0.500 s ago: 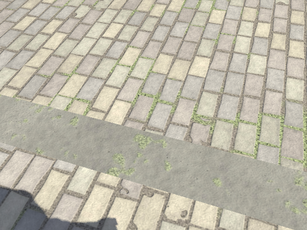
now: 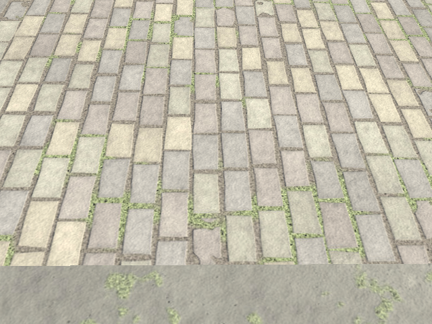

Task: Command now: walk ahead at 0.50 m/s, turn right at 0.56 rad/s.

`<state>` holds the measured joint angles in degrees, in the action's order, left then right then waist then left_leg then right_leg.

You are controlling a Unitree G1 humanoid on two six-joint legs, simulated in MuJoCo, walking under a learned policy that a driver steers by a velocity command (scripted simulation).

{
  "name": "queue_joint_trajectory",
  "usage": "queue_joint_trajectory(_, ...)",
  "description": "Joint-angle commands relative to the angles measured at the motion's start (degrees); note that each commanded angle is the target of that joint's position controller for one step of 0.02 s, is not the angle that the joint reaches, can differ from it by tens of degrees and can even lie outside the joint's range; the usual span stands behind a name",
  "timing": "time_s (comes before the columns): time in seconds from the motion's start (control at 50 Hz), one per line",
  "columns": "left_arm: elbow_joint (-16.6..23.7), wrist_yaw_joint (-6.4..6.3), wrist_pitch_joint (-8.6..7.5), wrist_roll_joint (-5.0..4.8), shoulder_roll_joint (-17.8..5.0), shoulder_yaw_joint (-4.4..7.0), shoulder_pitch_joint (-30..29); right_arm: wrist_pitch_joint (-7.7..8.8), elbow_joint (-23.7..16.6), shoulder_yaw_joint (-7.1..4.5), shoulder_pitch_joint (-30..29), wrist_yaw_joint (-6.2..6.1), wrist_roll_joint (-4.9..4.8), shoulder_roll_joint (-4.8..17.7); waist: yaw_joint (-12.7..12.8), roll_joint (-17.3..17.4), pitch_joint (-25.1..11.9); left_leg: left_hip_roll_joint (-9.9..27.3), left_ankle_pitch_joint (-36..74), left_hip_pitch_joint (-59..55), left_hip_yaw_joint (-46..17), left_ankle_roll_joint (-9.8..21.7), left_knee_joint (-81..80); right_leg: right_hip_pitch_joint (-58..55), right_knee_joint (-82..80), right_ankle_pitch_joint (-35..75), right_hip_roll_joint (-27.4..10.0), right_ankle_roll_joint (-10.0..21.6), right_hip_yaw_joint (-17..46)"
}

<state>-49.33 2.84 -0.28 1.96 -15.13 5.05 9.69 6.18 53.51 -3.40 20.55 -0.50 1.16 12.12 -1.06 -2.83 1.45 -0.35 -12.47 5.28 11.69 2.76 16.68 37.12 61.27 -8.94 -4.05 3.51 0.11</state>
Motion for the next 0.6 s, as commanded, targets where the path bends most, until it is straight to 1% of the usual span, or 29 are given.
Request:
queue_joint_trajectory(0.02, 4.53, 1.01, -0.25, -0.05, 0.64, -0.99, -3.66, 0.88, -2.58, -0.68, 0.35, -0.04, 0.06, 5.14, 0.82, 7.26, 2.27, 14.66, 19.61, -0.92, -5.52, 4.69, -7.88, 3.55, -7.36, 6.14, -1.0, -0.6, -0.82)
queue_joint_trajectory(0.04, 5.26, 1.24, -0.35, -0.05, 0.93, -1.31, -5.64, 0.83, -2.47, -0.74, 0.65, -0.09, 0.06, 5.54, 0.45, 7.33, 2.7, 14.49, 20.25, -1.02, -4.04, 4.49, -7.87, 2.31, -11.19, 7.66, -0.78, -0.47, -1.87)
queue_joint_trajectory(0.08, 6.9, 1.62, -0.44, 0.04, 1.11, -1.79, -9.52, 0.69, -1.97, -1.02, 2.19, -0.34, 0.01, 6.77, -0.56, 7.51, 3.58, 15.33, 21.87, -2.53, -2.06, 4.37, -7.95, 0.38, -17.16, 8.29, -0.39, 0.34, -4.33)
queue_joint_trajectory(0.12, 8.12, 1.82, -0.48, 0.18, 0.65, -1.87, -11.84, 0.23, -1.25, -1.26, 3.9, -0.64, 0.02, 7.67, -1.13, 7.39, 4.14, 16.31, 24.94, -5.89, -0.4, 4.18, -6.84, -0.71, -21.04, 6.03, 0.25, 1.59, -6.09)
queue_joint_trajectory(0.14, 8.55, 1.8, -0.48, 0.31, 0.35, -1.81, -12.43, -0.15, -0.89, -1.34, 4.6, -0.79, 0.05, 7.99, -1.2, 7.41, 4.16, 16.65, 28.09, -7.75, 0.52, 3.99, -5.48, -1.41, -22.55, 4.19, 0.92, 2.39, -6.95)
queue_joint_trajectory(0.16, 8.75, 1.67, -0.46, 0.42, 0.02, -1.68, -12.27, -0.54, -0.67, -1.43, 4.8, -0.94, 0.11, 8.47, -0.86, 7.68, 3.76, 16.78, 34.53, -9.27, 1.64, 3.7, -3.13, -3.08, -23.87, 1.88, 2.12, 3.34, -7.95)
queue_joint_trajectory(0.18, 8.66, 1.41, -0.41, 0.56, -0.45, -1.45, -11.17, -0.95, -0.5, -1.62, 4.87, -1.09, 0.12, 9.32, -0.2, 8.39, 2.71, 16.84, 43.31, -10.63, 2.73, 3.39, 0.42, -5.66, -24.68, -0.99, 3.9, 4.39, -9.13)
queue_joint_trajectory(0.2, 8.18, 1.06, -0.42, 0.67, -1.15, -1.09, -8.6, -1.46, -0.35, -1.87, 4.92, -1.2, 0.12, 10.36, 0.97, 9.16, 0.92, 16.93, 51.44, -11.75, 3.5, 3.2, 5.62, -9.14, -25.27, -4.1, 5.97, 5.55, -10.08)
queue_joint_trajectory(0.22, 6.96, 0.7, -0.67, 0.61, -2.11, -0.51, -3.73, -2.12, -0.39, -2.08, 4.8, -1.19, 0.1, 11.24, 2.96, 9.27, -2.03, 16.91, 55.43, -12.06, 3.85, 3.19, 13.66, -14.3, -26.75, -6.14, 8.15, 6.89, -10.37)
queue_joint_trajectory(0.24, 4.56, 0.07, -1.25, 0.92, -3.38, 0.37, 4.25, -2.69, -0.83, -2.12, 4.11, -1.03, -0.21, 11.66, 6.49, 7.71, -6.63, 16.31, 50.77, -8.01, 4.72, 2.21, 25.57, -24.95, -31.21, -4.15, 9.89, 8.5, -9.55)
queue_joint_trajectory(0.26, 2.31, -0.88, -1.61, 1.63, -7.93, 2.03, 12.68, -2.81, -2.5, -1.77, 3.78, -0.8, -0.13, 10.45, 9.93, 2.57, -12.37, 14.68, 32.23, 4.3, 4.83, 0.29, 42.33, -39.49, -34.28, -9.25, 2.65, 11.27, 1.75)
queue_joint_trajectory(0.28, 3.59, -1.49, -1.45, 1.02, -14.78, 3.37, 10.56, -2.41, -7.15, -0.42, 5.45, 0.6, -0.42, 3.41, 4.68, -10.71, -15.88, 3.15, -20.35, 31.43, 0.93, -3.43, 62.35, -56.72, -37.93, -8.09, -14.46, 19.65, 32.5)
queue_joint_trajectory(0.3, 4.26, -1.98, -0.5, -0.31, -14.04, 3.31, 13.8, -1.71, -9.03, -1.38, -3.04, 0.82, 0.0, 8.67, 8.7, -0.88, -16.43, 1.73, -17.62, 37.81, -10.95, -3.36, 65.96, -55.44, -44.77, -7.56, -15.48, 19.77, 40.53)
queue_joint_trajectory(0.32, 3.34, -2.45, -0.34, -0.7, -12.11, 2.72, 10.44, -1.03, -10.38, -1.11, -6.52, 1.06, -0.78, 7.95, 6.66, 0.76, -8.03, 4.92, -10.26, 40.48, -12.22, -2.62, 63.21, -49.04, -45.6, -2.29, -14.13, 17.95, 30.69)
queue_joint_trajectory(0.34, 3.38, -2.52, -0.68, -1.23, -9.11, 1.93, 7.63, -0.53, -9.56, -0.87, -5.24, 0.91, -0.75, 7.62, 3.93, 3.31, -3.77, 6.8, -6.36, 36.85, -12.25, -2.42, 57.33, -41.13, -46.38, 5.8, -11.56, 15.77, 25.07)
queue_joint_trajectory(0.36, 3.72, -2.65, -1.21, -1.52, -7.46, 1.45, 5.13, -1.03, -8.86, -0.97, -4.39, 0.74, 0.08, 7.58, 1.65, 4.15, -1.9, 7.89, -5.58, 32.96, -12.63, -2.77, 53.74, -35.8, -46.84, 12.08, -8.44, 14.02, 20.35)
queue_joint_trajectory(0.38, 4.04, -2.79, -1.74, -1.92, -6.13, 0.93, 3.72, -2.14, -8.54, -0.88, -2.5, 0.75, 1.13, 7.29, -0.16, 3.36, -2.15, 8.3, -5.4, 29.14, -12.92, -3.48, 51.62, -32.26, -47.48, 15.88, -6.28, 13.38, 17.19)
queue_joint_trajectory(0.4, 4.09, -2.68, -2.4, -2.1, -5.71, 0.64, 3.88, -3.21, -8.42, -0.89, -1.81, 0.92, 1.62, 7.01, -0.83, 3.03, -2.73, 8.25, -5.58, 27.28, -12.89, -4.08, 50.11, -30.68, -47.76, 18.35, -5.17, 13.22, 15.83)
queue_joint_trajectory(0.42, 3.8, -2.56, -3.01, -2.29, -6.12, 0.65, 4.97, -3.98, -8.75, -0.84, -2.03, 1.17, 1.82, 6.56, -1.08, 3.04, -2.77, 7.95, -5.32, 27.19, -12.39, -4.65, 48.74, -29.87, -48.05, 20.28, -4.3, 13.31, 15.03)
queue_joint_trajectory(0.44, 3.46, -2.46, -3.34, -2.29, -6.97, 0.81, 6.1, -4.47, -9.22, -0.73, -3.05, 1.36, 1.79, 6.15, -1.03, 2.82, -2.38, 7.75, -3.92, 27.88, -12.01, -5.12, 46.94, -29.07, -48.58, 20.21, -3.55, 13.16, 14.38)
queue_joint_trajectory(0.48, 2.99, -2.4, -3.53, -2.12, -7.97, 1.0, 8.91, -4.93, -10.96, -0.61, -7.68, 1.51, 1.73, 6.06, 0.32, 1.93, -0.79, 7.53, 0.31, 31.1, -11.52, -5.86, 42.81, -28.89, -49.72, 18.29, -2.64, 12.28, 14.58)
queue_joint_trajectory(0.52, 2.49, -2.41, -3.46, -2.09, -8.05, 0.96, 12.0, -5.06, -12.75, -0.58, -12.85, 1.53, 1.55, 6.54, 2.19, 0.94, 0.6, 7.12, 4.37, 34.81, -11.54, -6.23, 38.04, -30.78, -50.19, 17.45, -2.35, 11.17, 15.7)
queue_joint_trajectory(0.6, 1.87, -2.71, -3.39, -2.03, -8.38, 0.91, 16.58, -4.82, -15.4, -0.15, -20.07, 1.86, 1.31, 6.65, 4.85, -0.09, 0.79, 5.21, 10.13, 37.67, -12.04, -5.97, 29.93, -36.26, -48.49, 19.79, -2.13, 9.79, 17.25)
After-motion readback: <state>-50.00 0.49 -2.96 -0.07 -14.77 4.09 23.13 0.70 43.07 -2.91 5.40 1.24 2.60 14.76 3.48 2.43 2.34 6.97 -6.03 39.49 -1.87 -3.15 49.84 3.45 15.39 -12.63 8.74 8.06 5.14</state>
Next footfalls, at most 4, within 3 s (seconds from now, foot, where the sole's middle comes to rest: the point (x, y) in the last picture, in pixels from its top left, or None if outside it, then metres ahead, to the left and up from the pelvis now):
0.26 right None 0.27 -0.11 -0.78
0.78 left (242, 281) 0.62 -0.09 -0.78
1.18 right None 0.47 -0.25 -0.78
2.76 right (307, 191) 0.99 -0.37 -0.78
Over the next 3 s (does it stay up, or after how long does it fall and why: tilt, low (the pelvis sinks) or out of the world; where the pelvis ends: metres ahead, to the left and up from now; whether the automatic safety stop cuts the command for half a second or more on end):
stays up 0.95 -0.27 0.00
